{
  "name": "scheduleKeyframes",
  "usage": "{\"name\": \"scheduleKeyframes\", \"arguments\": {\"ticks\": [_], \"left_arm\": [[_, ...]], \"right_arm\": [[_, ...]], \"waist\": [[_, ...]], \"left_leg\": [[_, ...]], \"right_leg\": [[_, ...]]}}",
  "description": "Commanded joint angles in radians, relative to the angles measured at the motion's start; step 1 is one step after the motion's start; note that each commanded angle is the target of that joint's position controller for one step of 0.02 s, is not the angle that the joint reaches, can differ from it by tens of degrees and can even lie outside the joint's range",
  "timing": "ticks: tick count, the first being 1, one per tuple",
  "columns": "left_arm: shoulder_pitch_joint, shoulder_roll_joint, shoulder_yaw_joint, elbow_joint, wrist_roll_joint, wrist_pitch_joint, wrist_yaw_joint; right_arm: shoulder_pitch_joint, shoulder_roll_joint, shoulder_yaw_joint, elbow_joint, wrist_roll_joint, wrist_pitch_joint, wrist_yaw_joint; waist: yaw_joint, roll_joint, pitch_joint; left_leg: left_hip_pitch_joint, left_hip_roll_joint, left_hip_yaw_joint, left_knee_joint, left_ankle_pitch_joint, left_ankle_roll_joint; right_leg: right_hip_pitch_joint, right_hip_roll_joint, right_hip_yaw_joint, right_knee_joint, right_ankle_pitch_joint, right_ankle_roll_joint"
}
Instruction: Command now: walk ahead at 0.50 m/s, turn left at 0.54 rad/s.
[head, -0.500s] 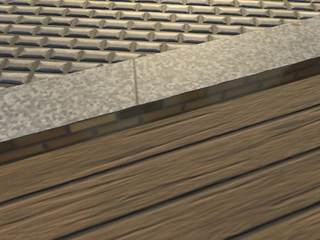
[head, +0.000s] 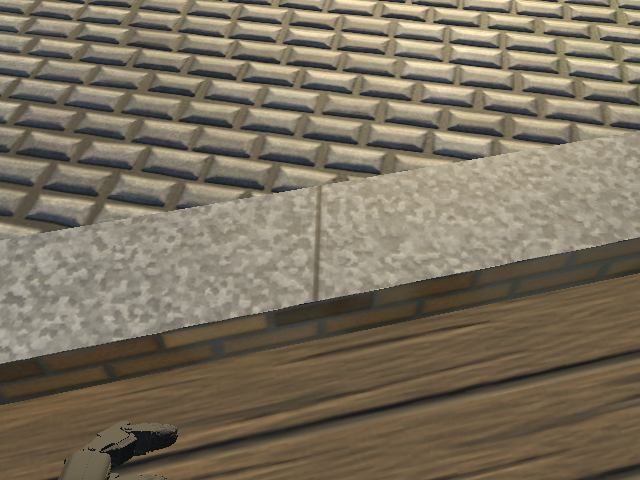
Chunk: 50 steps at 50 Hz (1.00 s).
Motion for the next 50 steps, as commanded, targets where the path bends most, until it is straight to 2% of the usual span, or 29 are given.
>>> {"name": "scheduleKeyframes", "arguments": {"ticks": [1, 2, 3, 5, 7, 10, 13, 16, 20, 22, 23, 24, 25, 26, 27, 28, 29, 30, 31, 33, 35, 40, 41, 44, 45, 47, 48, 49, 50], "left_arm": [[0.314, 0.256, 0.091, 0.011, 0.009, 0.013, 0.024], [0.26, 0.158, 0.069, -0.003, -0.001, 0.014, 0.018], [0.226, 0.116, 0.057, 0.001, -0.005, 0.01, 0.013], [0.231, 0.102, 0.052, 0.023, -0.008, -0.005, 0.013], [0.262, 0.111, 0.058, 0.043, -0.019, -0.023, 0.006], [0.294, 0.124, 0.066, 0.069, -0.028, -0.034, -0.001], [0.327, 0.124, 0.069, 0.095, -0.025, -0.03, -0.003], [0.34, 0.137, 0.073, 0.113, -0.025, -0.028, -0.004], [0.397, 0.166, 0.082, 0.149, -0.024, -0.017, 0.006], [0.41, 0.187, 0.086, 0.164, -0.022, -0.003, 0.013], [0.416, 0.205, 0.089, 0.17, -0.023, 0.004, 0.017], [0.419, 0.217, 0.091, 0.173, -0.025, 0.014, 0.019], [0.409, 0.215, 0.086, 0.164, -0.027, 0.021, 0.021], [0.428, 0.156, 0.069, 0.116, -0.031, 0.017, 0.014], [0.398, 0.12, 0.066, 0.049, -0.026, 0.011, 0.0], [0.285, 0.176, 0.074, 0.032, -0.013, 0.007, -0.005], [0.261, 0.144, 0.063, 0.027, -0.028, -0.002, -0.008], [0.29, 0.131, 0.058, 0.049, -0.03, -0.003, -0.006], [0.297, 0.125, 0.055, 0.054, -0.013, 0.011, -0.003], [0.357, 0.114, 0.052, 0.081, 0.006, 0.043, -0.007], [0.342, 0.096, 0.05, 0.079, 0.005, 0.053, -0.016], [0.177, 0.083, 0.045, 0.047, -0.005, 0.055, -0.025], [0.187, 0.063, 0.037, 0.057, -0.013, 0.059, -0.021], [0.098, 0.07, 0.037, 0.031, -0.013, 0.06, -0.02], [0.082, 0.061, 0.036, 0.027, -0.007, 0.058, -0.017], [0.075, 0.06, 0.046, 0.016, 0.001, 0.062, 0.0], [0.052, 0.049, 0.049, 0.002, -0.003, 0.066, 0.014], [0.01, 0.049, 0.052, -0.023, -0.015, 0.066, 0.026], [-0.021, 0.028, 0.05, -0.045, -0.025, 0.07, 0.041]], "right_arm": [[0.041, -0.095, -0.007, -0.109, -0.003, -0.006, -0.007], [-0.025, -0.109, -0.011, -0.097, -0.019, 0.002, 0.0], [-0.075, -0.09, -0.008, -0.104, -0.021, 0.004, 0.011], [-0.104, -0.079, -0.008, -0.112, -0.04, 0.024, 0.032], [-0.121, -0.07, -0.005, -0.124, -0.04, 0.039, 0.044], [-0.203, -0.061, 0.0, -0.154, -0.041, 0.045, 0.061], [-0.304, -0.056, 0.008, -0.187, -0.039, 0.043, 0.072], [-0.401, -0.036, 0.024, -0.215, -0.036, 0.036, 0.084], [-0.498, -0.038, 0.034, -0.253, -0.044, 0.035, 0.088], [-0.485, -0.047, 0.031, -0.255, -0.05, 0.033, 0.079], [-0.441, -0.057, 0.026, -0.244, -0.055, 0.03, 0.071], [-0.347, -0.074, 0.015, -0.219, -0.059, 0.022, 0.063], [-0.184, -0.106, -0.003, -0.165, -0.07, 0.012, 0.051], [-0.058, -0.21, -0.035, -0.142, -0.076, 0.012, 0.032], [-0.087, -0.299, -0.059, -0.161, -0.037, 0.023, 0.022], [-0.067, -0.278, -0.058, -0.16, -0.02, 0.033, 0.013], [-0.117, -0.227, -0.044, -0.146, -0.014, 0.032, 0.005], [-0.163, -0.163, -0.025, -0.142, -0.016, 0.026, 0.003], [-0.199, -0.132, -0.012, -0.143, -0.012, 0.016, 0.0], [-0.22, -0.107, 0.001, -0.143, -0.012, -0.005, 0.005], [-0.183, -0.119, 0.0, -0.114, -0.008, -0.02, 0.009], [-0.116, -0.11, 0.01, -0.071, -0.01, -0.032, 0.008], [-0.097, -0.11, 0.01, -0.063, -0.019, -0.035, 0.006], [-0.061, -0.099, 0.018, -0.046, -0.032, -0.036, -0.002], [-0.034, -0.101, 0.018, -0.033, -0.044, -0.035, -0.009], [0.065, -0.103, 0.017, 0.006, -0.057, -0.031, -0.026], [0.122, -0.108, 0.015, 0.03, -0.069, -0.03, -0.032], [0.149, -0.116, 0.01, 0.05, -0.074, -0.031, -0.036], [0.168, -0.119, 0.008, 0.07, -0.082, -0.031, -0.035]], "waist": [[0.129, -0.202, -0.253], [0.126, -0.071, -0.13], [0.116, -0.039, -0.057], [0.095, -0.11, -0.018], [0.086, -0.112, -0.032], [0.087, -0.097, -0.021], [0.106, -0.087, 0.009], [0.125, -0.089, 0.033], [0.151, -0.089, 0.059], [0.136, -0.098, 0.038], [0.115, -0.111, 0.001], [0.075, -0.109, -0.061], [0.0, -0.068, -0.157], [-0.033, 0.071, -0.281], [0.014, 0.259, -0.353], [-0.03, 0.088, -0.291], [0.009, 0.044, -0.159], [0.063, -0.003, -0.076], [0.1, 0.0, -0.047], [0.133, 0.022, -0.071], [0.136, 0.031, -0.064], [0.077, 0.051, -0.011], [0.071, 0.1, -0.039], [0.043, 0.051, 0.022], [0.037, 0.059, 0.026], [0.01, 0.06, 0.036], [-0.012, 0.08, 0.038], [-0.015, 0.057, 0.074], [-0.012, 0.048, 0.113]], "left_leg": [[-0.566, 0.056, 0.108, 0.557, -0.075, 0.012], [-0.568, 0.101, 0.102, 0.581, 0.023, 0.011], [-0.546, 0.128, 0.111, 0.551, 0.087, 0.0], [-0.513, 0.162, 0.131, 0.515, 0.131, -0.019], [-0.514, 0.163, 0.146, 0.524, 0.168, -0.027], [-0.595, 0.182, 0.151, 0.508, 0.245, -0.041], [-0.64, 0.189, 0.169, 0.406, 0.334, -0.053], [-0.581, 0.19, 0.216, 0.219, 0.43, -0.044], [-0.516, 0.169, 0.295, 0.048, 0.368, 0.002], [-0.443, 0.118, 0.337, -0.002, 0.276, 0.038], [-0.379, 0.078, 0.357, -0.016, 0.222, 0.061], [-0.275, 0.035, 0.361, -0.055, 0.203, 0.091], [-0.051, 0.021, 0.331, -0.12, 0.242, 0.126], [0.261, 0.243, 0.031, -0.14, 0.112, 0.2], [0.442, 0.472, -0.499, -0.271, 0.224, 0.327], [0.407, 0.447, -0.424, -0.304, 0.322, 0.311], [0.271, 0.422, -0.281, -0.31, 0.413, 0.289], [0.129, 0.371, -0.179, -0.331, 0.543, 0.239], [0.039, 0.325, -0.111, -0.343, 0.64, 0.213], [-0.039, 0.286, -0.035, -0.363, 0.746, 0.203], [-0.056, 0.268, 0.002, -0.394, 0.772, 0.196], [0.024, 0.252, 0.08, -0.436, 0.772, 0.122], [0.057, 0.262, 0.09, -0.436, 0.736, 0.123], [0.124, 0.301, 0.102, -0.449, 0.731, 0.138], [0.195, 0.336, 0.084, -0.434, 0.792, 0.152], [0.417, 0.399, 0.056, -0.379, 0.888, 0.187], [0.535, 0.442, 0.019, -0.353, 0.914, 0.218], [0.584, 0.497, -0.003, -0.364, 0.871, 0.244], [0.634, 0.524, -0.009, -0.351, 0.824, 0.249]], "right_leg": [[0.643, -0.472, 0.732, -0.229, -0.429, -0.189], [0.521, -0.414, 0.584, -0.246, -0.415, -0.167], [0.423, -0.357, 0.433, -0.273, -0.272, -0.147], [0.346, -0.284, 0.248, -0.303, -0.071, -0.112], [0.343, -0.272, 0.164, -0.311, 0.088, -0.116], [0.368, -0.28, 0.073, -0.339, 0.171, -0.134], [0.385, -0.268, -0.015, -0.358, 0.207, -0.135], [0.381, -0.249, -0.103, -0.359, 0.216, -0.116], [0.454, -0.276, -0.167, -0.318, 0.306, -0.093], [0.501, -0.283, -0.207, -0.209, 0.584, -0.078], [0.523, -0.286, -0.224, -0.107, 0.757, -0.073], [0.525, -0.282, -0.237, 0.049, 0.835, -0.07], [0.423, -0.259, -0.258, 0.276, 0.72, -0.048], [0.123, -0.211, -0.264, 0.591, 0.294, -0.01], [-0.229, -0.006, -0.156, 0.901, -0.437, 0.039], [-0.326, -0.055, 0.002, 0.921, -0.365, 0.029], [-0.324, -0.102, 0.009, 0.853, -0.269, 0.023], [-0.253, -0.135, 0.003, 0.74, -0.234, 0.021], [-0.185, -0.149, 0.007, 0.681, -0.236, 0.028], [-0.089, -0.141, -0.01, 0.643, -0.225, 0.037], [-0.098, -0.136, -0.024, 0.589, -0.171, 0.042], [-0.191, -0.137, -0.045, 0.386, 0.005, 0.043], [-0.183, -0.124, -0.066, 0.429, -0.017, 0.037], [-0.266, -0.118, -0.056, 0.408, -0.031, 0.016], [-0.335, -0.106, -0.049, 0.469, -0.074, 0.0], [-0.592, -0.083, -0.002, 0.7, -0.243, -0.036], [-0.764, -0.06, 0.021, 0.934, -0.351, -0.055], [-0.936, -0.043, 0.078, 1.168, -0.457, -0.07], [-1.12, -0.021, 0.11, 1.423, -0.584, -0.092]]}}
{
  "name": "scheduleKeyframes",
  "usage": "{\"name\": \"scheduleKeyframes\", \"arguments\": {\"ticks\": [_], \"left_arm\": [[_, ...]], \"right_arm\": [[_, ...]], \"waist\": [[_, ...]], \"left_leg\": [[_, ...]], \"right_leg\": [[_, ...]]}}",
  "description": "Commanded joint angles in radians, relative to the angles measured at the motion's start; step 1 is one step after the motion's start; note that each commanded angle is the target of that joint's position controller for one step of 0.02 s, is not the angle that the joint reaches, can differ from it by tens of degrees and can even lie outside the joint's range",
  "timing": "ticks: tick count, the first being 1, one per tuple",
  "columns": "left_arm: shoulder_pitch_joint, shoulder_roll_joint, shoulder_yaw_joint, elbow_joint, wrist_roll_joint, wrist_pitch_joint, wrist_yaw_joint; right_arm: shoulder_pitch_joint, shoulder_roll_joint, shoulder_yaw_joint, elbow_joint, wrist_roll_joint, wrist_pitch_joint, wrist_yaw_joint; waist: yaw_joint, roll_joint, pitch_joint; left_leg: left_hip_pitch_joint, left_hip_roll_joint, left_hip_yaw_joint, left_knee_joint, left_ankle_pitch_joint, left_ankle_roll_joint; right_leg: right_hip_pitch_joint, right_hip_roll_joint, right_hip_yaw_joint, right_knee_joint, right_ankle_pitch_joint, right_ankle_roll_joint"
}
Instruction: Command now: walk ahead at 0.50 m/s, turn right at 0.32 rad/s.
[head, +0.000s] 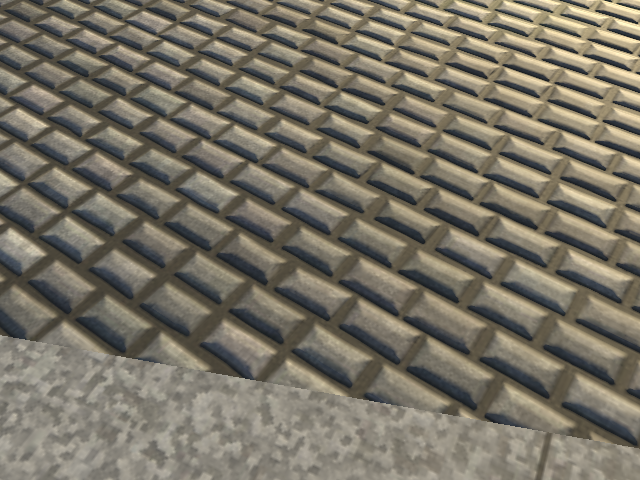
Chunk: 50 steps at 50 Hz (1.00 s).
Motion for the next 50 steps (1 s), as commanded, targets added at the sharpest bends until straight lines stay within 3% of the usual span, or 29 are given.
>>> {"name": "scheduleKeyframes", "arguments": {"ticks": [1, 4, 7, 8, 9, 10, 11, 12, 13, 14, 16, 17, 18, 20, 21, 22, 23, 25, 28, 33, 35, 38, 39, 40, 41, 42, 43, 44, 50], "left_arm": [[-0.233, 0.043, 0.009, -0.174, -0.019, -0.019, 0.033], [-0.428, -0.03, -0.036, -0.278, -0.013, -0.032, 0.022], [-0.504, -0.117, -0.102, -0.378, -0.014, -0.038, -0.016], [-0.355, -0.117, -0.118, -0.348, -0.026, -0.029, -0.038], [-0.198, -0.076, -0.1, -0.292, -0.023, -0.022, -0.047], [0.132, 0.024, -0.042, -0.184, -0.011, 0.004, -0.043], [0.316, 0.14, 0.009, -0.109, 0.005, 0.025, -0.043], [0.315, 0.332, 0.068, -0.075, -0.005, 0.022, -0.031], [0.263, 0.327, 0.083, -0.091, -0.021, 0.037, -0.002], [0.162, 0.294, 0.086, -0.058, -0.042, 0.028, -0.003], [0.111, 0.15, 0.057, 0.04, -0.019, 0.003, 0.008], [0.071, 0.062, 0.035, 0.06, -0.001, -0.006, 0.012], [0.065, 0.033, 0.028, 0.07, 0.003, -0.022, 0.011], [0.128, 0.051, 0.028, 0.111, -0.007, -0.071, -0.003], [0.129, 0.077, 0.034, 0.124, -0.02, -0.089, -0.006], [0.059, 0.102, 0.038, 0.083, -0.021, -0.091, -0.007], [0.056, 0.102, 0.039, 0.081, -0.027, -0.093, -0.005], [0.137, 0.094, 0.038, 0.057, -0.035, -0.106, 0.002], [0.297, 0.139, 0.068, 0.078, -0.05, -0.088, 0.01], [0.402, 0.131, 0.078, 0.066, -0.021, -0.065, 0.022], [0.361, 0.128, 0.074, 0.06, -0.018, -0.068, 0.026], [0.313, 0.175, 0.077, 0.049, -0.015, -0.08, 0.025], [0.262, 0.18, 0.079, 0.032, -0.023, -0.09, 0.016], [0.254, 0.133, 0.066, -0.005, -0.027, -0.1, 0.011], [0.448, 0.051, 0.048, 0.002, -0.07, -0.086, 0.014], [0.434, 0.129, 0.05, 0.026, -0.027, -0.076, 0.024], [0.297, 0.134, 0.054, 0.005, -0.021, -0.076, 0.02], [0.211, 0.133, 0.051, -0.023, -0.018, -0.077, 0.014], [0.19, 0.065, 0.031, -0.04, 0.005, -0.029, -0.019]], "right_arm": [[0.174, -0.148, -0.033, 0.049, -0.015, -0.008, -0.009], [0.229, -0.081, -0.003, 0.105, -0.024, -0.031, -0.004], [0.184, -0.078, 0.017, 0.141, 0.022, -0.015, -0.022], [0.072, -0.086, 0.021, 0.094, 0.069, -0.009, -0.022], [0.07, -0.165, 0.008, 0.067, 0.1, -0.024, -0.015], [0.039, -0.3, -0.031, 0.026, 0.112, -0.034, 0.006], [-0.014, -0.378, -0.066, -0.005, 0.124, -0.048, 0.017], [0.003, -0.262, -0.042, -0.059, 0.124, -0.069, 0.059], [-0.01, -0.248, -0.049, -0.059, 0.068, -0.088, 0.083], [-0.029, -0.152, -0.028, -0.113, 0.056, -0.077, 0.085], [-0.129, -0.011, 0.012, -0.155, 0.024, -0.029, 0.051], [-0.186, 0.032, 0.026, -0.185, 0.006, 0.006, 0.034], [-0.167, 0.05, 0.036, -0.205, 0.01, 0.031, 0.022], [-0.234, 0.046, 0.04, -0.283, 0.005, 0.027, -0.004], [-0.244, 0.07, 0.053, -0.306, -0.013, 0.029, -0.016], [-0.253, 0.03, 0.051, -0.327, -0.015, 0.029, -0.017], [-0.335, -0.004, 0.048, -0.355, -0.015, 0.026, -0.013], [-0.394, -0.046, 0.034, -0.367, -0.001, 0.025, -0.002], [-0.483, -0.002, 0.045, -0.381, 0.007, 0.035, 0.032], [-0.634, -0.017, 0.049, -0.406, 0.022, 0.027, 0.059], [-0.602, -0.034, 0.042, -0.392, 0.028, 0.022, 0.058], [-0.36, -0.115, 0.0, -0.309, 0.036, 0.011, 0.03], [-0.232, -0.133, -0.011, -0.273, 0.037, -0.002, 0.013], [-0.082, -0.171, -0.023, -0.245, 0.015, -0.012, -0.007], [-0.065, -0.217, -0.042, -0.23, 0.002, -0.008, 0.0], [-0.092, -0.149, -0.042, -0.249, 0.032, 0.006, 0.009], [-0.177, -0.088, -0.025, -0.252, 0.038, 0.0, 0.008], [-0.206, -0.057, -0.017, -0.247, 0.036, -0.009, 0.011], [-0.131, -0.08, -0.006, -0.158, 0.049, -0.051, 0.02]], "waist": [[-0.028, 0.01, 0.198], [-0.051, 0.058, 0.228], [0.011, 0.022, 0.203], [0.102, -0.048, 0.107], [0.16, -0.004, -0.072], [0.306, 0.129, -0.322], [0.389, 0.19, -0.442], [0.331, -0.211, -0.504], [0.265, -0.177, -0.653], [0.17, -0.085, -0.557], [0.078, 0.129, -0.127], [0.028, 0.159, -0.011], [0.0, 0.121, 0.016], [0.002, 0.022, -0.032], [-0.04, 0.064, -0.033], [-0.072, 0.117, 0.003], [-0.05, 0.134, 0.056], [0.029, 0.094, 0.01], [0.131, 0.027, -0.058], [0.191, -0.07, 0.007], [0.157, -0.092, -0.002], [0.045, -0.098, -0.088], [-0.027, -0.089, -0.128], [-0.069, -0.008, -0.24], [0.027, 0.264, -0.359], [0.028, 0.09, -0.322], [0.04, 0.022, -0.145], [0.046, -0.025, -0.072], [0.103, 0.11, -0.059]], "left_leg": [[0.398, 0.506, -0.169, 0.061, 0.619, 0.169], [0.327, 0.44, -0.06, 0.037, 0.649, 0.084], [0.025, 0.358, 0.106, -0.155, 0.784, 0.024], [-0.303, 0.308, 0.195, -0.145, 1.225, 0.024], [-0.4, 0.359, 0.117, 0.002, 1.54, 0.047], [-0.387, 0.367, 0.122, 0.291, 1.945, 0.063], [-0.371, 0.337, 0.072, 0.66, 1.91, 0.003], [-0.639, 0.036, 0.069, 1.335, 0.477, -0.091], [-0.635, -0.033, -0.113, 1.651, 0.164, -0.083], [-0.689, 0.02, -0.145, 1.685, 0.207, -0.073], [-0.833, 0.096, -0.122, 1.584, 0.136, -0.059], [-0.848, 0.112, -0.129, 1.552, 0.09, -0.047], [-0.877, 0.127, -0.125, 1.544, 0.064, -0.043], [-1.001, 0.111, -0.105, 1.779, -0.059, -0.029], [-1.015, 0.15, -0.115, 1.704, -0.041, -0.023], [-0.912, 0.186, -0.099, 1.386, -0.02, -0.046], [-0.85, 0.189, -0.049, 1.184, 0.041, -0.067], [-0.83, 0.191, 0.015, 1.017, 0.235, -0.103], [-0.867, 0.153, 0.026, 0.765, 0.359, -0.082], [-0.932, 0.102, 0.044, 0.529, 0.324, -0.075], [-0.737, 0.072, 0.052, 0.41, 0.309, -0.049], [-0.407, 0.036, 0.027, 0.288, 0.268, -0.014], [-0.23, 0.101, -0.019, 0.221, 0.341, 0.017], [0.027, 0.275, -0.161, 0.31, 0.348, 0.069], [0.315, 0.582, -0.624, 0.342, 0.546, 0.289], [0.151, 0.546, -0.724, 0.219, 0.434, 0.287], [-0.022, 0.488, -0.576, 0.162, 0.476, 0.257], [-0.115, 0.447, -0.456, 0.149, 0.635, 0.226], [-0.252, 0.31, -0.132, 0.108, 1.06, 0.118]], "right_leg": [[-0.824, 0.008, 0.132, 0.511, -0.28, -0.061], [-0.932, 0.006, 0.006, 0.6, -0.431, -0.074], [-0.621, -0.028, -0.185, 0.286, -0.351, -0.081], [-0.01, 0.018, -0.266, -0.022, -0.083, -0.106], [0.407, 0.071, -0.241, -0.119, 0.127, -0.1], [0.743, 0.188, -0.275, -0.1, 0.179, -0.103], [0.873, 0.172, -0.002, -0.259, 0.094, -0.178], [1.001, -0.181, 0.71, -0.628, 0.434, -0.397], [1.01, -0.202, 1.064, -0.866, 0.678, -0.375], [0.903, -0.172, 0.972, -0.868, 0.405, -0.312], [0.535, -0.097, 0.782, -0.865, 0.213, -0.226], [0.366, -0.035, 0.664, -0.862, 0.157, -0.193], [0.312, -0.052, 0.608, -0.865, 0.268, -0.195], [0.331, -0.048, 0.569, -0.925, 0.396, -0.255], [0.301, -0.029, 0.483, -0.944, 0.372, -0.221], [0.206, 0.016, 0.377, -1.015, 0.353, -0.191], [0.157, 0.066, 0.306, -1.064, 0.395, -0.174], [0.311, 0.035, 0.32, -1.118, 0.739, -0.156], [0.651, 0.028, 0.306, -1.11, 0.854, -0.073], [0.921, -0.032, 0.362, -1.136, 0.906, -0.068], [0.884, -0.029, 0.334, -1.101, 1.021, -0.042], [0.877, -0.032, 0.334, -0.841, 1.265, 0.001], [0.795, -0.016, 0.322, -0.69, 1.182, 0.007], [0.622, 0.012, 0.286, -0.464, 0.779, -0.003], [0.281, 0.172, 0.162, -0.1, -0.142, 0.07], [0.256, 0.119, 0.138, -0.033, -0.042, 0.043], [0.241, 0.106, 0.149, -0.048, 0.055, 0.051], [0.239, 0.092, 0.146, -0.072, 0.082, 0.052], [0.316, 0.082, 0.08, -0.327, 0.108, 0.076]]}}
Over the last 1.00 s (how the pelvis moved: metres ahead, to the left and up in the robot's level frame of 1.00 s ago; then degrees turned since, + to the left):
0.48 0.13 0.01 22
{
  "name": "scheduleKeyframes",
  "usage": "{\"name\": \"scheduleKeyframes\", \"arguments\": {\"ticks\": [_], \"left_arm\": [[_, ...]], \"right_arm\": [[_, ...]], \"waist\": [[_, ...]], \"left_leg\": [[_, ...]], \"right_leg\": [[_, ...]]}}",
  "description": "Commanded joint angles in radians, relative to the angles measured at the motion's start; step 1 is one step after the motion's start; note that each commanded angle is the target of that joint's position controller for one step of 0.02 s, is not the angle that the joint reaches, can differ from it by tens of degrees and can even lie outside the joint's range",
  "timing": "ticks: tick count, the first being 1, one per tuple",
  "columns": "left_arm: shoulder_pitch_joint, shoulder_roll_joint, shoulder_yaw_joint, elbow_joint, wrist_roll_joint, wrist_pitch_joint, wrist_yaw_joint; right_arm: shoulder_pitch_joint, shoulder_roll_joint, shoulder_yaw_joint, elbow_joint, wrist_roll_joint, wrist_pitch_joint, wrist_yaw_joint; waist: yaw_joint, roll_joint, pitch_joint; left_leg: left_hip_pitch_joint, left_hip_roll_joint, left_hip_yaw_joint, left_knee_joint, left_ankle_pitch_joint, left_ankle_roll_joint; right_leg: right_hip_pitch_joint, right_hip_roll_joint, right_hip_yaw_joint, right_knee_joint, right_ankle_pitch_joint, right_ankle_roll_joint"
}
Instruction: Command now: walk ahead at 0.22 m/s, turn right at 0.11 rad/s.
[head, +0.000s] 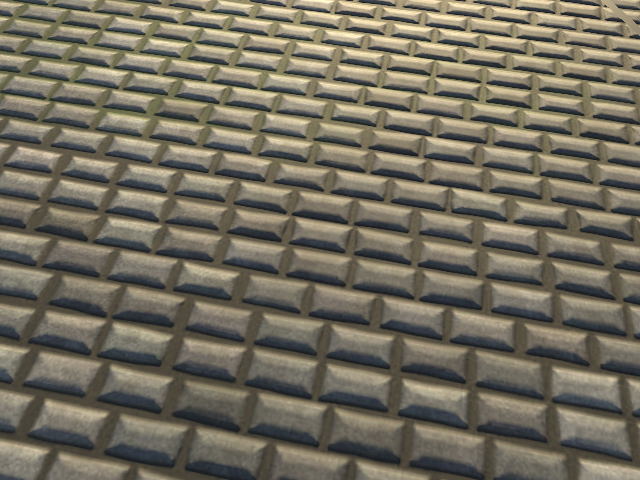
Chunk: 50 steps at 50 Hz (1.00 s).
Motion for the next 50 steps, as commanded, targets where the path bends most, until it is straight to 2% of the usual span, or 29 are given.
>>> {"name": "scheduleKeyframes", "arguments": {"ticks": [1, 2, 4, 7, 9, 11, 12, 13, 14, 15, 16, 17, 18, 23, 26, 28, 29, 30, 31, 32, 33, 34, 35, 37, 39, 41, 46, 48, 50], "left_arm": [[0.116, 0.024, 0.001, -0.029, 0.012, 0.014, -0.009], [0.085, 0.008, -0.01, -0.039, 0.013, 0.015, -0.01], [0.004, -0.008, -0.024, -0.052, 0.008, 0.016, -0.01], [-0.053, 0.012, -0.026, -0.067, -0.005, 0.016, 0.004], [-0.06, 0.033, -0.022, -0.077, -0.008, 0.009, 0.017], [-0.004, 0.057, -0.015, -0.072, 0.002, -0.011, 0.032], [0.043, 0.114, -0.004, -0.079, 0.016, -0.021, 0.043], [0.072, 0.183, 0.015, -0.092, 0.008, -0.008, 0.045], [0.114, 0.141, 0.014, -0.083, -0.018, 0.008, 0.038], [0.095, 0.107, 0.007, -0.094, -0.019, 0.013, 0.035], [0.04, 0.071, -0.002, -0.101, -0.013, 0.016, 0.035], [-0.001, 0.065, -0.005, -0.103, -0.007, 0.017, 0.035], [-0.021, 0.076, 0.0, -0.102, -0.003, 0.014, 0.037], [-0.027, 0.111, 0.023, -0.095, -0.003, -0.018, 0.02], [0.003, 0.156, 0.043, -0.085, 0.007, -0.015, 0.009], [-0.001, 0.178, 0.052, -0.081, 0.002, -0.005, 0.004], [-0.012, 0.173, 0.052, -0.081, -0.001, 0.003, 0.005], [-0.026, 0.143, 0.045, -0.087, 0.008, 0.011, 0.006], [-0.046, 0.068, 0.024, -0.107, 0.021, 0.015, -0.003], [-0.123, 0.025, 0.006, -0.175, 0.017, 0.014, -0.01], [-0.171, 0.091, 0.017, -0.193, 0.025, 0.002, -0.019], [-0.135, 0.12, 0.026, -0.175, 0.01, -0.011, -0.032], [-0.089, 0.124, 0.026, -0.147, 0.012, -0.018, -0.037], [-0.04, 0.119, 0.026, -0.102, 0.032, -0.012, -0.035], [-0.043, 0.098, 0.019, -0.099, 0.023, 0.001, -0.026], [-0.076, 0.079, 0.009, -0.108, 0.011, 0.01, -0.016], [-0.197, 0.067, -0.01, -0.144, -0.003, 0.014, -0.011], [-0.185, 0.075, -0.011, -0.138, -0.007, 0.006, -0.009], [-0.084, 0.089, -0.005, -0.099, -0.006, -0.004, 0.0]], "right_arm": [[-0.007, -0.077, -0.003, -0.045, 0.002, -0.027, 0.002], [-0.005, -0.076, -0.001, -0.035, 0.003, -0.019, 0.003], [0.049, -0.089, -0.005, -0.014, 0.005, -0.003, 0.003], [0.1, -0.122, -0.021, -0.001, 0.006, 0.021, 0.001], [0.092, -0.137, -0.031, -0.011, 0.007, 0.035, -0.003], [0.065, -0.14, -0.038, -0.031, 0.02, 0.042, -0.008], [0.081, -0.102, -0.029, -0.064, 0.026, 0.038, -0.009], [0.171, -0.032, -0.017, -0.079, 0.033, 0.048, -0.017], [0.172, -0.096, -0.034, -0.068, 0.012, 0.072, -0.026], [0.141, -0.114, -0.045, -0.064, -0.011, 0.087, -0.023], [0.096, -0.108, -0.048, -0.068, -0.024, 0.097, -0.013], [0.069, -0.107, -0.051, -0.081, -0.028, 0.107, -0.001], [0.067, -0.102, -0.051, -0.086, -0.031, 0.116, 0.012], [0.031, -0.049, -0.036, -0.115, -0.022, 0.12, 0.056], [0.0, -0.07, -0.038, -0.14, -0.018, 0.119, 0.072], [0.026, -0.074, -0.039, -0.141, -0.016, 0.113, 0.073], [0.074, -0.072, -0.04, -0.12, -0.018, 0.107, 0.072], [0.171, -0.092, -0.048, -0.078, -0.019, 0.101, 0.066], [0.271, -0.156, -0.064, -0.051, -0.028, 0.094, 0.052], [0.255, -0.277, -0.088, -0.101, -0.02, 0.092, 0.037], [0.193, -0.239, -0.082, -0.112, -0.021, 0.101, 0.014], [0.137, -0.209, -0.07, -0.12, -0.015, 0.101, 0.006], [0.104, -0.193, -0.066, -0.124, -0.008, 0.09, 0.008], [0.077, -0.163, -0.055, -0.121, 0.002, 0.064, 0.007], [0.11, -0.169, -0.057, -0.094, 0.009, 0.048, 0.008], [0.149, -0.171, -0.059, -0.072, 0.008, 0.047, 0.002], [0.195, -0.169, -0.062, -0.049, 0.005, 0.074, -0.015], [0.184, -0.165, -0.063, -0.049, -0.001, 0.081, -0.019], [0.135, -0.16, -0.059, -0.056, -0.001, 0.077, -0.022]], "waist": [[0.062, 0.137, -0.102], [0.061, 0.154, -0.097], [0.021, 0.182, -0.094], [-0.005, 0.173, -0.092], [-0.001, 0.155, -0.079], [0.039, 0.107, -0.078], [0.036, 0.005, -0.149], [0.012, -0.194, -0.231], [0.053, -0.175, -0.276], [0.043, -0.087, -0.205], [0.026, -0.061, -0.133], [0.006, -0.088, -0.078], [-0.009, -0.124, -0.052], [-0.021, -0.097, -0.05], [0.001, -0.116, -0.065], [-0.02, -0.086, -0.062], [-0.046, -0.056, -0.057], [-0.079, 0.02, -0.043], [-0.113, 0.242, -0.028], [-0.126, 0.366, 0.054], [-0.103, 0.224, 0.121], [-0.052, 0.195, 0.118], [-0.022, 0.162, 0.096], [-0.002, 0.128, 0.044], [0.009, 0.109, 0.004], [-0.002, 0.116, -0.024], [-0.051, 0.155, -0.034], [-0.052, 0.158, -0.041], [-0.012, 0.16, -0.064]], "left_leg": [[0.071, 0.243, -0.135, -0.074, 0.917, 0.117], [0.05, 0.208, -0.11, -0.067, 0.909, 0.097], [0.036, 0.174, -0.096, -0.05, 0.882, 0.075], [0.059, 0.19, -0.156, 0.009, 0.798, 0.07], [0.059, 0.21, -0.22, 0.061, 0.712, 0.073], [-0.009, 0.182, -0.258, 0.154, 0.498, 0.032], [-0.102, 0.139, -0.236, 0.268, 0.24, -0.004], [-0.225, 0.007, -0.119, 0.488, -0.334, -0.03], [-0.295, -0.025, -0.055, 0.671, -0.562, -0.04], [-0.338, 0.012, -0.079, 0.759, -0.498, -0.048], [-0.352, 0.05, -0.093, 0.762, -0.413, -0.056], [-0.344, 0.074, -0.094, 0.738, -0.35, -0.066], [-0.318, 0.079, -0.077, 0.733, -0.303, -0.075], [-0.19, 0.107, -0.031, 0.507, -0.205, -0.063], [-0.098, 0.086, 0.02, 0.367, -0.26, -0.032], [-0.003, 0.066, 0.054, 0.249, -0.214, -0.01], [0.087, 0.043, 0.068, 0.183, -0.187, 0.001], [0.183, 0.025, 0.042, 0.12, -0.248, 0.018], [0.258, 0.208, -0.242, -0.043, -0.498, 0.062], [0.239, 0.433, -0.768, -0.264, -0.833, 0.171], [0.156, 0.431, -0.769, -0.307, -0.79, 0.204], [0.112, 0.385, -0.672, -0.277, -0.652, 0.186], [0.107, 0.322, -0.561, -0.264, -0.486, 0.155], [0.11, 0.238, -0.409, -0.228, -0.147, 0.127], [0.142, 0.223, -0.343, -0.149, 0.257, 0.129], [0.173, 0.212, -0.308, -0.079, 0.517, 0.129], [0.208, 0.198, -0.322, 0.035, 0.676, 0.103], [0.201, 0.192, -0.329, 0.077, 0.715, 0.077], [0.159, 0.184, -0.325, 0.128, 0.73, 0.031]], "right_leg": [[0.025, -0.022, -0.052, -0.14, 0.056, 0.017], [0.054, -0.035, -0.087, -0.239, 0.092, 0.02], [0.11, -0.033, -0.126, -0.374, 0.176, 0.019], [0.141, -0.019, -0.126, -0.47, 0.223, 0.01], [0.171, -0.019, -0.111, -0.544, 0.208, -0.01], [0.321, -0.061, -0.067, -0.721, 0.371, -0.043], [0.482, -0.238, 0.063, -0.69, 0.685, -0.086], [0.597, -0.474, 0.242, -0.665, 1.05, -0.234], [0.576, -0.523, 0.314, -0.715, 0.907, -0.333], [0.505, -0.474, 0.29, -0.785, 0.568, -0.326], [0.419, -0.416, 0.248, -0.863, 0.223, -0.284], [0.341, -0.374, 0.206, -0.932, 0.007, -0.244], [0.283, -0.341, 0.162, -0.972, -0.061, -0.222], [0.202, -0.317, -0.013, -1.014, -0.058, -0.187], [0.179, -0.335, -0.056, -0.987, -0.134, -0.181], [0.137, -0.341, -0.079, -0.947, -0.225, -0.161], [0.074, -0.317, -0.117, -0.883, -0.292, -0.134], [-0.009, -0.267, -0.173, -0.745, -0.358, -0.101], [-0.155, -0.178, -0.292, -0.401, -0.33, -0.052], [-0.43, -0.039, -0.235, -0.213, -0.251, -0.016], [-0.443, -0.117, -0.092, -0.138, -0.108, -0.017], [-0.394, -0.133, -0.081, -0.147, 0.003, -0.011], [-0.335, -0.142, -0.084, -0.175, 0.071, 0.003], [-0.239, -0.13, -0.111, -0.178, 0.156, 0.024], [-0.21, -0.108, -0.122, -0.177, 0.164, 0.039], [-0.201, -0.093, -0.129, -0.207, 0.165, 0.048], [-0.154, -0.051, -0.131, -0.383, 0.213, 0.027], [-0.069, -0.038, -0.13, -0.47, 0.222, 0.005], [0.116, -0.025, -0.136, -0.575, 0.251, -0.033]]}}
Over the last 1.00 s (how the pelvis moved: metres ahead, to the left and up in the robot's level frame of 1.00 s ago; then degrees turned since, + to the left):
0.65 -0.18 0.17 -27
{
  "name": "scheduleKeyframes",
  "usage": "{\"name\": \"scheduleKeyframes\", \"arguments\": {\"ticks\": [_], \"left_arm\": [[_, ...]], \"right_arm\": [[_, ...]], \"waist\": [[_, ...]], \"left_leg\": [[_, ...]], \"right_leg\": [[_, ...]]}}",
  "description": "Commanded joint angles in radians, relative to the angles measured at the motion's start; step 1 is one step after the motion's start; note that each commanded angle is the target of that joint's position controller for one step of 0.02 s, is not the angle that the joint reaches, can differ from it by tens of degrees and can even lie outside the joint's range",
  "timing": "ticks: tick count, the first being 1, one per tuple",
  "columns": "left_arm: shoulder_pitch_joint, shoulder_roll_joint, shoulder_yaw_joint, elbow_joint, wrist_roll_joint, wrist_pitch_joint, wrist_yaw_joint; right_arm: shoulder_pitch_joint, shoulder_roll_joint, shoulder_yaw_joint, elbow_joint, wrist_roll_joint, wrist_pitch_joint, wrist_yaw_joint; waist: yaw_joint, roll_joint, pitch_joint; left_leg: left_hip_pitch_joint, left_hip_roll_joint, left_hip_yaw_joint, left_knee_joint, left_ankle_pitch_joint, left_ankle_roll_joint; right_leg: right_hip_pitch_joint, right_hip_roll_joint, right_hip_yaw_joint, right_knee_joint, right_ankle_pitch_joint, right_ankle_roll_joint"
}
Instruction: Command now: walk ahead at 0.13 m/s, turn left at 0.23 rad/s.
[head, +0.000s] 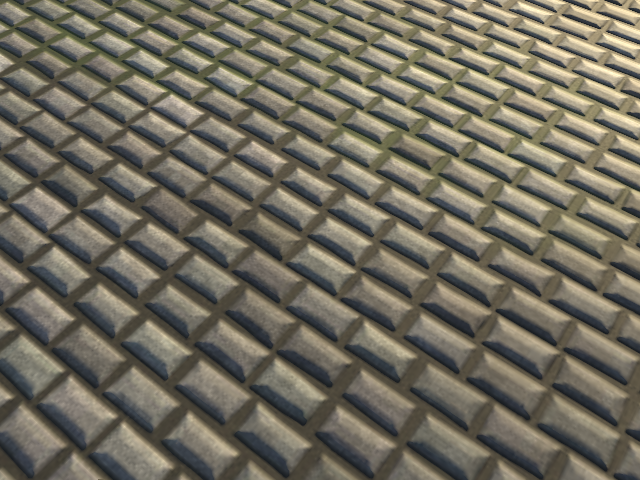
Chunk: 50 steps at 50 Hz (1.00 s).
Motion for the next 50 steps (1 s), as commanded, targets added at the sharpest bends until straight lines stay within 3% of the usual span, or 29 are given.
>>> {"name": "scheduleKeyframes", "arguments": {"ticks": [1, 2, 3, 4, 5, 6, 7, 8, 11, 16, 21, 24, 25, 26, 27, 28, 29, 31, 35, 38, 44, 46, 47, 48, 49, 50], "left_arm": [[0.117, 0.094, 0.027, -0.012, 0.003, -0.03, 0.017], [0.189, 0.102, 0.029, 0.009, 0.012, -0.046, 0.025], [0.285, 0.153, 0.028, 0.008, 0.017, -0.057, 0.031], [0.271, 0.197, 0.04, 0.032, -0.005, -0.042, 0.028], [0.211, 0.145, 0.033, 0.011, -0.037, -0.026, 0.018], [0.139, 0.094, 0.02, -0.002, -0.038, -0.019, 0.015], [0.099, 0.086, 0.017, -0.007, -0.029, -0.008, 0.014], [0.104, 0.114, 0.027, 0.0, -0.025, -0.001, 0.017], [0.137, 0.146, 0.047, 0.017, -0.017, 0.009, 0.016], [0.152, 0.158, 0.071, 0.013, -0.01, 0.041, 0.014], [0.132, 0.171, 0.089, 0.005, -0.001, 0.064, 0.006], [0.092, 0.167, 0.093, -0.002, -0.013, 0.076, 0.004], [0.098, 0.145, 0.087, -0.007, -0.023, 0.074, 0.007], [0.116, 0.092, 0.075, -0.031, -0.04, 0.069, 0.008], [0.119, 0.131, 0.087, -0.019, -0.012, 0.061, 0.015], [0.116, 0.187, 0.103, -0.004, 0.01, 0.06, 0.013], [0.156, 0.172, 0.104, 0.015, 0.007, 0.064, 0.006], [0.209, 0.153, 0.098, 0.039, 0.008, 0.081, -0.006], [0.107, 0.134, 0.08, -0.007, -0.007, 0.094, -0.026], [0.062, 0.119, 0.069, -0.036, -0.01, 0.101, -0.034], [0.061, 0.113, 0.058, -0.074, -0.028, 0.095, -0.034], [0.12, 0.107, 0.056, -0.06, -0.013, 0.079, -0.024], [0.153, 0.163, 0.067, -0.053, 0.003, 0.065, -0.013], [0.158, 0.316, 0.096, -0.088, -0.005, 0.052, -0.007], [0.255, 0.296, 0.104, -0.063, -0.014, 0.052, -0.001], [0.217, 0.235, 0.081, -0.053, -0.013, 0.053, 0.003]], "right_arm": [[-0.032, -0.135, -0.031, -0.05, 0.009, -0.016, -0.01], [-0.028, -0.112, -0.022, -0.046, 0.015, -0.026, -0.007], [0.017, -0.057, -0.007, -0.07, 0.014, -0.032, -0.007], [0.205, -0.042, -0.01, -0.025, 0.027, -0.008, -0.011], [0.182, -0.097, -0.012, 0.007, -0.015, 0.015, -0.014], [0.055, -0.107, -0.014, -0.006, -0.034, 0.024, -0.008], [-0.021, -0.106, -0.013, -0.024, -0.036, 0.027, -0.005], [-0.059, -0.106, -0.013, -0.037, -0.03, 0.034, -0.001], [-0.067, -0.078, -0.002, -0.033, -0.015, 0.047, -0.002], [-0.184, -0.073, 0.004, -0.066, -0.014, 0.062, -0.014], [-0.196, -0.069, 0.013, -0.075, -0.001, 0.046, -0.024], [-0.114, -0.07, 0.012, -0.057, 0.002, 0.027, -0.037], [-0.102, -0.112, 0.002, -0.06, -0.007, 0.019, -0.047], [-0.121, -0.217, -0.021, -0.086, -0.021, 0.019, -0.054], [-0.245, -0.252, -0.031, -0.113, -0.03, 0.022, -0.05], [-0.264, -0.173, -0.012, -0.12, -0.029, 0.021, -0.045], [-0.313, -0.119, 0.005, -0.127, -0.022, 0.017, -0.042], [-0.342, -0.1, 0.011, -0.144, -0.019, 0.012, -0.039], [-0.211, -0.121, -0.002, -0.121, -0.018, 0.014, -0.034], [-0.167, -0.15, -0.017, -0.106, -0.019, 0.013, -0.028], [-0.197, -0.187, -0.036, -0.101, -0.018, 0.019, -0.005], [-0.212, -0.186, -0.039, -0.096, -0.003, 0.024, -0.004], [-0.175, -0.156, -0.033, -0.092, -0.008, 0.028, -0.001], [-0.18, -0.048, -0.002, -0.162, -0.021, 0.034, 0.005], [-0.269, -0.098, -0.006, -0.167, -0.02, 0.05, -0.011], [-0.272, -0.105, -0.01, -0.158, -0.005, 0.058, -0.01]], "waist": [[0.088, 0.125, -0.08], [0.12, 0.085, -0.127], [0.127, -0.068, -0.251], [0.037, -0.246, -0.344], [0.028, -0.132, -0.276], [0.039, -0.071, -0.145], [0.038, -0.05, -0.1], [0.038, -0.08, -0.065], [0.033, -0.082, -0.108], [0.068, -0.104, -0.086], [0.073, -0.112, -0.078], [0.027, -0.111, -0.064], [0.025, -0.057, -0.05], [0.045, 0.159, -0.068], [0.06, 0.242, 0.014], [0.084, 0.119, 0.015], [0.127, 0.09, 0.008], [0.137, 0.135, -0.021], [0.05, 0.153, -0.036], [0.021, 0.177, -0.055], [0.034, 0.227, -0.083], [0.086, 0.17, -0.096], [0.096, 0.018, -0.109], [0.069, -0.274, -0.093], [0.173, -0.162, -0.12], [0.129, -0.122, -0.069]], "left_leg": [[-0.016, 0.199, -0.089, 0.146, 0.941, 0.02], [-0.056, 0.152, -0.063, 0.258, 0.824, -0.002], [-0.164, 0.078, 0.002, 0.484, 0.354, -0.029], [-0.255, -0.046, 0.044, 0.668, -0.243, -0.06], [-0.292, 0.014, 0.048, 0.708, -0.236, -0.059], [-0.335, 0.037, 0.075, 0.706, -0.192, -0.067], [-0.349, 0.055, 0.093, 0.668, -0.157, -0.073], [-0.352, 0.068, 0.108, 0.635, -0.134, -0.081], [-0.31, 0.057, 0.135, 0.578, -0.099, -0.098], [-0.339, 0.062, 0.133, 0.459, -0.079, -0.102], [-0.236, 0.037, 0.135, 0.307, -0.045, -0.079], [-0.073, 0.023, 0.138, 0.029, 0.052, -0.036], [-0.016, 0.094, 0.068, -0.096, 0.02, -0.013], [0.017, 0.347, -0.218, -0.219, -0.16, 0.069], [-0.162, 0.501, -0.362, -0.29, -0.129, 0.151], [-0.243, 0.466, -0.268, -0.243, 0.018, 0.164], [-0.267, 0.394, -0.154, -0.208, 0.147, 0.134], [-0.194, 0.318, -0.006, -0.16, 0.328, 0.106], [0.01, 0.338, 0.052, -0.093, 0.533, 0.131], [0.067, 0.377, 0.07, -0.063, 0.589, 0.139], [-0.019, 0.394, 0.15, 0.023, 0.64, 0.103], [-0.107, 0.368, 0.215, 0.135, 0.509, 0.03], [-0.266, 0.316, 0.272, 0.299, 0.301, -0.037], [-0.552, 0.15, 0.334, 0.509, -0.255, -0.118], [-0.542, 0.148, 0.189, 0.623, -0.273, -0.115], [-0.537, 0.16, 0.161, 0.67, -0.206, -0.11]], "right_leg": [[0.279, 0.032, -0.034, -0.191, 0.122, -0.053], [0.427, -0.026, 0.012, -0.245, 0.278, -0.077], [0.631, -0.27, 0.276, -0.198, 0.681, -0.134], [0.684, -0.446, 0.548, -0.209, 0.947, -0.315], [0.579, -0.401, 0.58, -0.274, 0.659, -0.326], [0.476, -0.328, 0.487, -0.312, 0.46, -0.292], [0.422, -0.269, 0.422, -0.342, 0.359, -0.253], [0.382, -0.227, 0.371, -0.362, 0.36, -0.232], [0.359, -0.168, 0.316, -0.361, 0.338, -0.211], [0.298, -0.151, 0.398, -0.433, -0.131, -0.222], [0.221, -0.128, 0.461, -0.439, -0.214, -0.194], [0.148, -0.083, 0.479, -0.408, -0.261, -0.123], [0.087, -0.03, 0.442, -0.355, -0.341, -0.067], [-0.016, 0.083, 0.29, -0.125, -0.423, -0.007], [-0.061, 0.169, 0.093, 0.142, -0.393, 0.007], [0.026, 0.089, 0.116, 0.309, -0.348, 0.012], [0.063, 0.09, 0.106, 0.394, -0.297, 0.011], [0.039, 0.08, 0.07, 0.525, -0.252, 0.025], [-0.046, 0.04, 0.035, 0.425, -0.272, 0.058], [-0.002, 0.019, 0.012, 0.294, -0.323, 0.055], [0.227, 0.027, -0.079, 0.007, -0.324, -0.001], [0.379, 0.04, -0.075, -0.243, -0.123, -0.029], [0.528, -0.06, 0.11, -0.36, -0.055, -0.054], [0.614, -0.393, 0.524, -0.355, 0.385, -0.168], [0.549, -0.415, 0.472, -0.324, 0.494, -0.287], [0.508, -0.355, 0.389, -0.33, 0.45, -0.291]]}}
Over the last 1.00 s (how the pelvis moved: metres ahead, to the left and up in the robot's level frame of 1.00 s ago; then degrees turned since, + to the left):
0.23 0.08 -0.01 30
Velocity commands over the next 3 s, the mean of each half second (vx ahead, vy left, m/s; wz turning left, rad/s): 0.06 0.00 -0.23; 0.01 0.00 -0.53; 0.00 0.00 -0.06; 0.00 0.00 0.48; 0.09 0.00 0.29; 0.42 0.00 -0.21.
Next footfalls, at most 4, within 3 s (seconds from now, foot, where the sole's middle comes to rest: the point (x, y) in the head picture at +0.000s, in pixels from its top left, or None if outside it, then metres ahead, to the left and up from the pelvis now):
0.04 right None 0.17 -0.09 -0.77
0.50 left None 0.13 0.09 -0.77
0.94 right None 0.02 -0.10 -0.77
1.36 left None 0.13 0.06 -0.77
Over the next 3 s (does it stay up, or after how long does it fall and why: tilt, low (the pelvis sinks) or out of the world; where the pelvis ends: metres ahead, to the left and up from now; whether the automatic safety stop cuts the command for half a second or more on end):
stays up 0.27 0.05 0.01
